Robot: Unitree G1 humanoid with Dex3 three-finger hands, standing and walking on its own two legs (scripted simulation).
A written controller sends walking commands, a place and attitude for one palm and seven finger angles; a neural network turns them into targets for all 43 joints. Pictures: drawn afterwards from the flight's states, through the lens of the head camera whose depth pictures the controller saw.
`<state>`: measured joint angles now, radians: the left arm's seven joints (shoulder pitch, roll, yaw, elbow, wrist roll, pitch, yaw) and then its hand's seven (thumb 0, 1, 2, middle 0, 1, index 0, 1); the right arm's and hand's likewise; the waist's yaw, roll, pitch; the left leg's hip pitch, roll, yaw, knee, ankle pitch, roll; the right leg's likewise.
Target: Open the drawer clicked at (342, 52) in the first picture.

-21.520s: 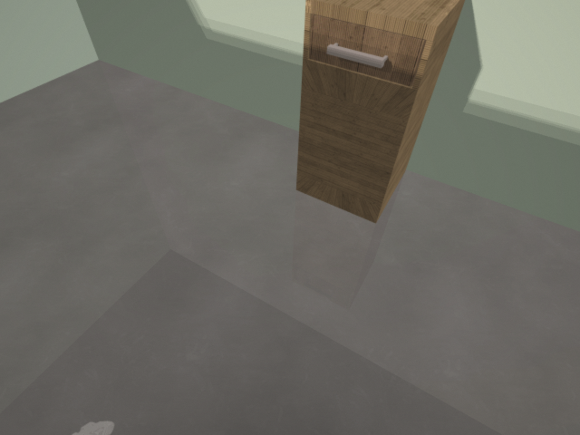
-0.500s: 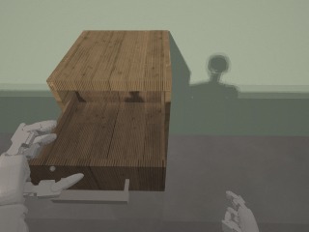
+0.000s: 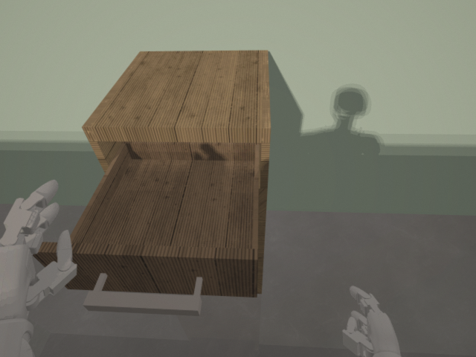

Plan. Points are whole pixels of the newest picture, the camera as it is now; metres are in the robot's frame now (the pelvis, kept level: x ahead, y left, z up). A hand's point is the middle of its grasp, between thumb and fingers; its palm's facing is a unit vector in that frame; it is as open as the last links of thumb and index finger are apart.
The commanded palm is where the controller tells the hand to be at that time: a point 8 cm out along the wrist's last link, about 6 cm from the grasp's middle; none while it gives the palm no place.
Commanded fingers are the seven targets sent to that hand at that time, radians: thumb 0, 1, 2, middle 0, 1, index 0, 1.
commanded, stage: draw the hand back to the body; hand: left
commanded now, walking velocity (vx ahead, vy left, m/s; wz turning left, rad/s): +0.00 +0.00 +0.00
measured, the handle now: (146, 291) +0.22 +0.20 -0.02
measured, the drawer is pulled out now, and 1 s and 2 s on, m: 0.30 0.30 0.30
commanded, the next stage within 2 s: step back with the hand held close in 0.06 s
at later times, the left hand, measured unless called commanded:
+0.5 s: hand (55, 285) +0.16 +0.25 +0.14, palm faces +0.27 -0.83 -0.49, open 7.4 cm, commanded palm +0.10 +0.30 +0.18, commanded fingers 0.00 0.90 0.90 -0.20 -0.30 -0.20 -0.30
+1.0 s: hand out of the picture +0.08 +0.28 +0.16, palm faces +0.39 -0.82 -0.43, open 7.4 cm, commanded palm +0.01 +0.32 +0.18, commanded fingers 0.00 0.90 0.90 -0.20 -0.30 -0.20 -0.30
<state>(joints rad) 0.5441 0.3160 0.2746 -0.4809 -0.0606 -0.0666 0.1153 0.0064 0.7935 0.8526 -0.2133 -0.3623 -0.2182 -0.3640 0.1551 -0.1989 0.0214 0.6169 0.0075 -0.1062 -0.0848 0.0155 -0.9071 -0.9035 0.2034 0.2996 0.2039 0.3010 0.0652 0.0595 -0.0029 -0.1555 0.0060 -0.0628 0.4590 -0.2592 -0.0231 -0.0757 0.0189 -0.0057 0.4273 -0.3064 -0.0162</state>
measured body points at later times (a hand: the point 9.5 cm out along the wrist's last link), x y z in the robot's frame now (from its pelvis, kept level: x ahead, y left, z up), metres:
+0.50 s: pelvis -0.03 +0.01 +0.00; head +0.00 +0.01 +0.45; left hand +0.14 +0.29 +0.17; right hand +0.16 -0.23 -0.08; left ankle +0.00 +0.14 -0.74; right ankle -0.05 -0.11 -0.74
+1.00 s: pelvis -0.11 +0.03 -0.02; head -0.09 +0.06 +0.43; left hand +0.05 +0.32 +0.18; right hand +0.07 -0.20 -0.09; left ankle +0.00 +0.14 -0.74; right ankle -0.07 -0.11 -0.73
